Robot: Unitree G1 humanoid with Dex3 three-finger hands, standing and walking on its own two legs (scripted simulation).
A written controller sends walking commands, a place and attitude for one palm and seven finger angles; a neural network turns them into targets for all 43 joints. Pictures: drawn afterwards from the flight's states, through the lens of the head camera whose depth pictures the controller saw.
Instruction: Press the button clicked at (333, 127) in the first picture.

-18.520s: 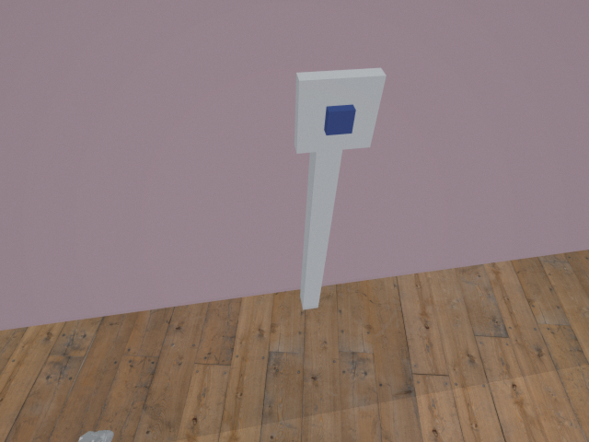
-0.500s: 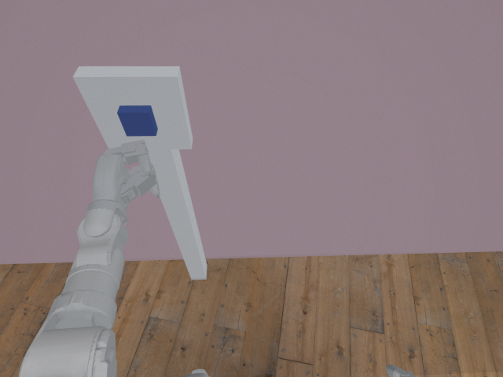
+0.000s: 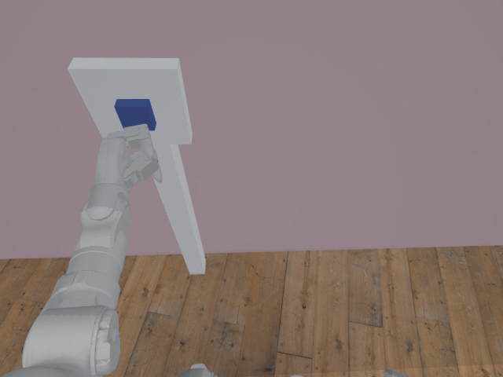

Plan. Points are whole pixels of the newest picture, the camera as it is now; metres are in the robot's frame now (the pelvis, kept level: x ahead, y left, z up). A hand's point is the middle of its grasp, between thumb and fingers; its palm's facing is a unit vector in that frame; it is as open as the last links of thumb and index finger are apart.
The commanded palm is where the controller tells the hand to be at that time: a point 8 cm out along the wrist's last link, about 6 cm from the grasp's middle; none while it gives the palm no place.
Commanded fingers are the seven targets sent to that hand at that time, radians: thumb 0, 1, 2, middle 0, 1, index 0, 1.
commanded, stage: press the button with the knuckle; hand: left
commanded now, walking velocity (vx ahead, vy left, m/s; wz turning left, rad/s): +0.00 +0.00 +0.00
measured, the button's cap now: (136, 114) +0.51 +0.19 +0.12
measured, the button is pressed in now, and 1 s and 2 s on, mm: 0 8 0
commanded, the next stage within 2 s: hold the button down briefly in 0.82 s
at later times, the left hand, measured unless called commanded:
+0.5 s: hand (158, 147) +0.47 +0.16 +0.09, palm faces +0.03 -1.00 -0.01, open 3.2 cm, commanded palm +0.45 +0.21 +0.09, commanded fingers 0.00 0.90 0.90 -1.30 -1.50 -1.30 -1.50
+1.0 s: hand (157, 144) +0.48 +0.16 +0.09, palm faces +0.03 -1.00 -0.03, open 3.4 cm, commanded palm +0.49 +0.20 +0.09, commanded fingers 0.00 0.90 0.90 -1.30 -1.50 -1.30 -1.50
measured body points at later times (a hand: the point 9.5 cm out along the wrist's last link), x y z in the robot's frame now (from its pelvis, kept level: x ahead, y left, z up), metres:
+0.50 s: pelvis -0.01 +0.00 +0.00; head +0.07 +0.00 +0.44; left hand +0.46 +0.21 +0.09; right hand +0.03 -0.27 -0.12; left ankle +0.03 +0.11 -0.70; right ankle -0.02 -0.11 -0.70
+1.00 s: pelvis -0.03 +0.00 -0.02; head +0.06 +0.02 +0.42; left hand +0.47 +0.21 +0.09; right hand -0.02 -0.27 -0.13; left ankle +0.03 +0.11 -0.70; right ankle -0.02 -0.11 -0.70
